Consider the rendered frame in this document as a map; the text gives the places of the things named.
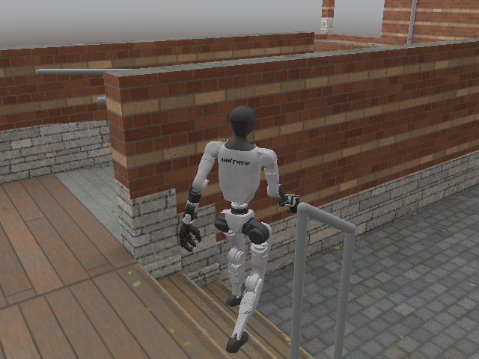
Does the left robot hand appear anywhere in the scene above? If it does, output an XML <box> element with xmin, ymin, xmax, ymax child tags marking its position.
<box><xmin>178</xmin><ymin>222</ymin><xmax>201</xmax><ymax>252</ymax></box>

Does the left robot upper arm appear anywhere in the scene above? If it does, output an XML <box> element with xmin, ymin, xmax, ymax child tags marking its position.
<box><xmin>192</xmin><ymin>141</ymin><xmax>224</xmax><ymax>191</ymax></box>

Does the robot right forearm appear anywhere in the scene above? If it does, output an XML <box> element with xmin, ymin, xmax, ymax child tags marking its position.
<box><xmin>275</xmin><ymin>185</ymin><xmax>296</xmax><ymax>207</ymax></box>

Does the left robot shin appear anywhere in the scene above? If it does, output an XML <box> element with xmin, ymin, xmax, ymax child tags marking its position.
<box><xmin>228</xmin><ymin>248</ymin><xmax>245</xmax><ymax>298</ymax></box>

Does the robot shin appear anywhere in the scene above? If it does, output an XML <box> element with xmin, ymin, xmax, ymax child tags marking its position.
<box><xmin>228</xmin><ymin>248</ymin><xmax>245</xmax><ymax>298</ymax></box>
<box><xmin>231</xmin><ymin>278</ymin><xmax>263</xmax><ymax>340</ymax></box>

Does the robot left forearm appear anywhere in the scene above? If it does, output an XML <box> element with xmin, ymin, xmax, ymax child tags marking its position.
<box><xmin>183</xmin><ymin>178</ymin><xmax>202</xmax><ymax>224</ymax></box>

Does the right robot upper arm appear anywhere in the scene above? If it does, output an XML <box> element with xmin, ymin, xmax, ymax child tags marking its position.
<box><xmin>257</xmin><ymin>148</ymin><xmax>281</xmax><ymax>198</ymax></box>

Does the right robot hand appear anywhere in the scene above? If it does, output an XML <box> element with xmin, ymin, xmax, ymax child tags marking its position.
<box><xmin>279</xmin><ymin>196</ymin><xmax>299</xmax><ymax>213</ymax></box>

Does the right robot shin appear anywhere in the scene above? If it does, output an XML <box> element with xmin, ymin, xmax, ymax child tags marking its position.
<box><xmin>231</xmin><ymin>278</ymin><xmax>263</xmax><ymax>340</ymax></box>

